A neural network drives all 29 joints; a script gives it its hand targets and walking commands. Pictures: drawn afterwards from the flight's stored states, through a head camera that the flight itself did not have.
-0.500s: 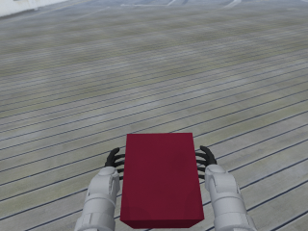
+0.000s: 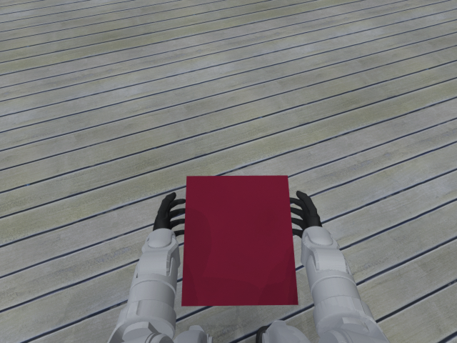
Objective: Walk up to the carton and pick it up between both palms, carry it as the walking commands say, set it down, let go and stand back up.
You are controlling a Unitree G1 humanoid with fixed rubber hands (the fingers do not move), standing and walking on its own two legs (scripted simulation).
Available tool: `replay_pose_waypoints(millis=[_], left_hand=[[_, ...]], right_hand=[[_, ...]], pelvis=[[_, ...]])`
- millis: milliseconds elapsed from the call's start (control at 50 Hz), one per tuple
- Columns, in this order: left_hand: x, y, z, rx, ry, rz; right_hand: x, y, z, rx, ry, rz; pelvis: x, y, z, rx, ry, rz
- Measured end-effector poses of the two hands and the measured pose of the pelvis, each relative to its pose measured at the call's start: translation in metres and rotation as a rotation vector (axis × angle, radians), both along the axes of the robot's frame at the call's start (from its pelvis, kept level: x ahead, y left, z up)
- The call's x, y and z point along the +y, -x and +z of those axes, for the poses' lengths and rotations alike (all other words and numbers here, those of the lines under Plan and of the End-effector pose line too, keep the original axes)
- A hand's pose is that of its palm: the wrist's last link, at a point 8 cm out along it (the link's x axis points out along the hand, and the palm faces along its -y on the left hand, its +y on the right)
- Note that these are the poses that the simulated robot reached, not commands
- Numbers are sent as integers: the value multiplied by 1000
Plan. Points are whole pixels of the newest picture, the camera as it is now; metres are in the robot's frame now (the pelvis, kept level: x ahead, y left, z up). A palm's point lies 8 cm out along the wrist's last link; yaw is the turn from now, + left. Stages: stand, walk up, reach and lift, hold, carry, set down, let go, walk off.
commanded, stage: set down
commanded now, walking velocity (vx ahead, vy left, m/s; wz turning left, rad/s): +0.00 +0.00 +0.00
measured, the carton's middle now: (235, 242) +0.34 -0.01 -0.13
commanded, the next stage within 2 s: none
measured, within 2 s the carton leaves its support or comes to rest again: neither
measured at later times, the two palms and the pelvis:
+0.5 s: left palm (184, 239) +0.36 +0.10 -0.14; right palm (305, 239) +0.35 -0.17 -0.15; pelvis -0.03 -0.02 -0.07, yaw +0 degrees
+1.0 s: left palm (186, 238) +0.39 +0.11 -0.23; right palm (293, 238) +0.38 -0.17 -0.23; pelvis -0.04 -0.01 -0.15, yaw -1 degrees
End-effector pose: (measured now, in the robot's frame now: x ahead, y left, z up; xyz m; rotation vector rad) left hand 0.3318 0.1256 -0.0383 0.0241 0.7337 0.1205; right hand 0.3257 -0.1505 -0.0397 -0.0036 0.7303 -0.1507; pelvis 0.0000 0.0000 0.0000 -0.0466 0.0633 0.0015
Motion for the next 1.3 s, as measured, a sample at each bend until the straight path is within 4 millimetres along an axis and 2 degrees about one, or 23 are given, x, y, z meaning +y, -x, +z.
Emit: replay_pose_waypoints(millis=[180, 440, 760, 980, 1300], left_hand=[[-10, -15, -38, -69, -25, -24], [-22, -21, -93, -85, -26, -3], [-24, -43, -143, -106, -34, -33], [-18, -59, -185, -104, -2, -8], [-16, -76, -234, -98, 5, 12]], right_hand=[[-8, -11, -40, -55, 46, -16], [-20, -19, -97, -71, 38, -7], [-22, -36, -147, -89, 28, -41], [-16, -54, -185, -89, 26, -39], [-14, -77, -232, -85, 30, -19]], pelvis=[[-1, 8, -21, 154, 4, 0], [-15, 24, -63, 270, -10, -3], [-17, 37, -113, 335, -22, -18], [-11, 37, -145, 410, -10, -13], [-11, 38, -185, 492, 1, -4]])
